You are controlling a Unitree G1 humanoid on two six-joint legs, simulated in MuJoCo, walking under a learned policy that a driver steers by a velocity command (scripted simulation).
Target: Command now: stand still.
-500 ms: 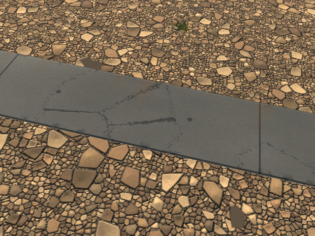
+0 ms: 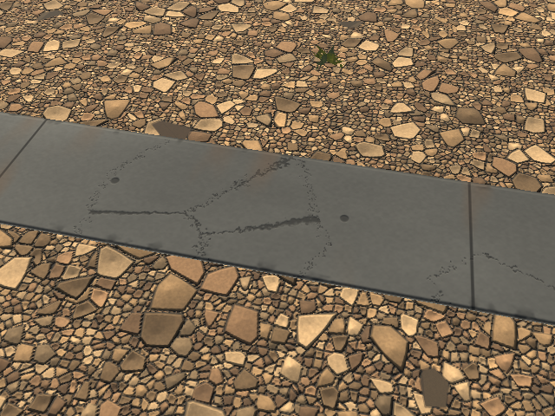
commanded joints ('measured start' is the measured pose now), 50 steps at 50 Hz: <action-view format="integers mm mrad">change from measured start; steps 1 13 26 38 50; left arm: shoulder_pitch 4 -13 287 290 121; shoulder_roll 110 70 93 188 97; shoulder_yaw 21 27 21 52 56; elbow -20 -20 52 42 -91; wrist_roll -1 -34 -4 -12 -16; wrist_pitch -8 -75 -83 -58 -65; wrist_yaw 5 -16 -33 -11 -6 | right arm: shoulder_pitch -5 112 -141 -124 -30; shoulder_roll -88 -171 -64 -174 -141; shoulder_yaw -21 -49 -17 -40 -13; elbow -29 55 -26 -56 66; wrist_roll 2 30 29 40 6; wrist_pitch -14 -70 -101 -99 -121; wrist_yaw -6 2 45 68 53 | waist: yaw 5 -20 49 -103 28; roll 6 155 -87 -138 59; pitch -21 80 53 -78 5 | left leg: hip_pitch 43 -5 -595 5 -23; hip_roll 54 323 124 -18 236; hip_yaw -63 -505 7 87 -176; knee -87 -353 451 7 -441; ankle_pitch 142 -518 104 207 154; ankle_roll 22 233 8 107 231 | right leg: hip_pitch -46 -242 291 268 -424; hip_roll -31 4 -202 -204 -154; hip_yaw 36 -10 189 16 72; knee -101 209 -378 -68 552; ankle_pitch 108 -158 360 957 138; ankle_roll -29 -119 -197 -128 -42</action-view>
